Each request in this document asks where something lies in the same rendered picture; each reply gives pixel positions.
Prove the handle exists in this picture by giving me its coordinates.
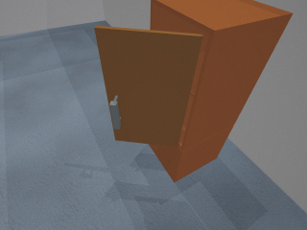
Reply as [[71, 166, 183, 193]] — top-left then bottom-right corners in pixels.
[[109, 95, 121, 129]]

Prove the cupboard door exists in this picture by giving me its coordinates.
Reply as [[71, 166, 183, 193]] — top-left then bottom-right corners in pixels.
[[94, 25, 203, 148]]

